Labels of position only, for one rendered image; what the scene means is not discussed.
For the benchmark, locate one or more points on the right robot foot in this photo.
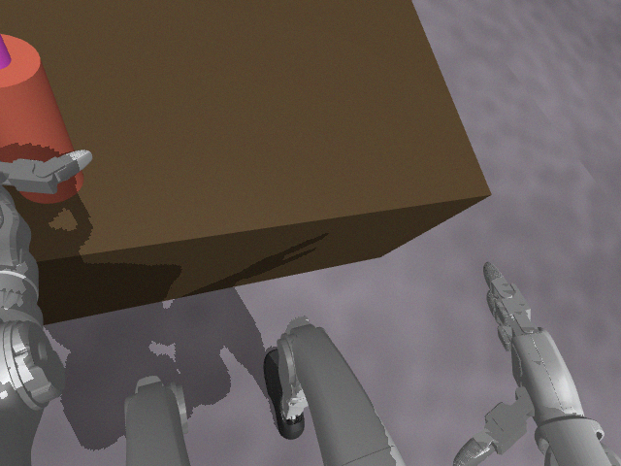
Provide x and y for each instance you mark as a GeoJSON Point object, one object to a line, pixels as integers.
{"type": "Point", "coordinates": [288, 429]}

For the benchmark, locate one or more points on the bottle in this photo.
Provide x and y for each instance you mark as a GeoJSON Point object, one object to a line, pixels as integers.
{"type": "Point", "coordinates": [31, 125]}

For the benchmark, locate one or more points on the left robot arm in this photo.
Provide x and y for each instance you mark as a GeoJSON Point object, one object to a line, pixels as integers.
{"type": "Point", "coordinates": [31, 372]}

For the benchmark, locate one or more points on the left robot hand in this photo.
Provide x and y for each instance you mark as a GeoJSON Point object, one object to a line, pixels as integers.
{"type": "Point", "coordinates": [36, 176]}

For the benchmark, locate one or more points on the right robot arm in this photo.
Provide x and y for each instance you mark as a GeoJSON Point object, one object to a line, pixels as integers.
{"type": "Point", "coordinates": [574, 441]}

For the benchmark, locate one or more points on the right robot hand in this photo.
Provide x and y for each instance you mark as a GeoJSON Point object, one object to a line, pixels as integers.
{"type": "Point", "coordinates": [545, 386]}

